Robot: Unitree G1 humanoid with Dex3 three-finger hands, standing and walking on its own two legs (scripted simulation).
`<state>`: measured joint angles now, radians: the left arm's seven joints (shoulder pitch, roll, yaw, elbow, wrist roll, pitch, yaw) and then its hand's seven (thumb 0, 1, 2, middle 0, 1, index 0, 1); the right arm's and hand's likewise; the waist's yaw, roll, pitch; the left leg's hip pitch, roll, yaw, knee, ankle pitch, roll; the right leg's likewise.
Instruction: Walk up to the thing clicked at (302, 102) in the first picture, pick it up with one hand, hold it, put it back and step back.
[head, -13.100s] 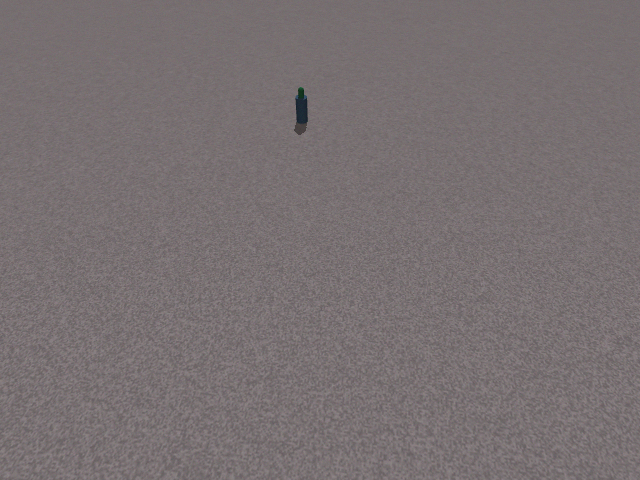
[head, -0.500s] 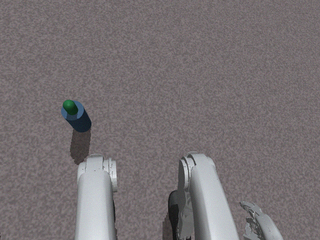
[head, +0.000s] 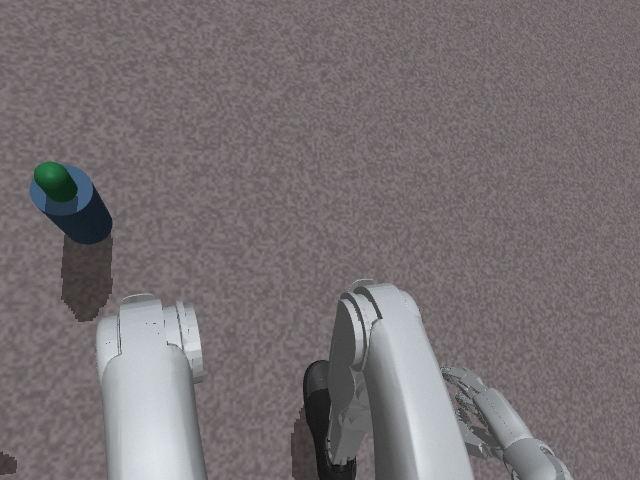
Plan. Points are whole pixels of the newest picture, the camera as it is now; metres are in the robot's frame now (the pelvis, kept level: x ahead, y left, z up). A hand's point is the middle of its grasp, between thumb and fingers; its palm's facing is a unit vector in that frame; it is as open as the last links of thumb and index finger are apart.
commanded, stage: approach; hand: left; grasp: from the side
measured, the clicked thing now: (71, 202) +0.47 +0.28 -0.23
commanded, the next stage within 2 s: close in in 0.14 s
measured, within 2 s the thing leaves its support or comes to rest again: neither
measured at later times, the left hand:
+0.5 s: hand (28, 212) +0.43 +0.31 -0.18, palm faces +0.28 -0.96 +0.07, open 17.6 cm
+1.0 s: hand (60, 217) +0.44 +0.29 -0.21, palm faces +0.31 -0.95 +0.04, open 17.4 cm
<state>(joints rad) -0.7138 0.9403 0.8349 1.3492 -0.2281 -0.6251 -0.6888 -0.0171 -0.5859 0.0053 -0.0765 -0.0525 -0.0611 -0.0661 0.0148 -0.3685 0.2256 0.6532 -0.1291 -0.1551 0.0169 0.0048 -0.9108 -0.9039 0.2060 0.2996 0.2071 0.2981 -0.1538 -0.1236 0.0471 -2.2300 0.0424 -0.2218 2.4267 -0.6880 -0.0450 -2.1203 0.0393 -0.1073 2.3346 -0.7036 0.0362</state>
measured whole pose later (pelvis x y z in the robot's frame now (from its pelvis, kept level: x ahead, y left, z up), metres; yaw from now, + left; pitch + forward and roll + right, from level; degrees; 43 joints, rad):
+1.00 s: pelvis -0.02 +0.02 -0.05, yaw -7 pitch +12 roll -16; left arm -0.65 0.85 0.65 1.44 -0.12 -1.05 -0.15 -0.02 -0.52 0.07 -0.04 -0.07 -0.04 -0.06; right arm -0.15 -0.38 0.49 0.54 -0.34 0.02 0.11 0.00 -0.93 -0.91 0.21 0.30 0.21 0.30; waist -0.26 -0.27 0.29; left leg -2.22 0.03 -0.39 2.66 -0.69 -0.03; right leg -2.05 0.10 -0.22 2.44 -0.65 0.07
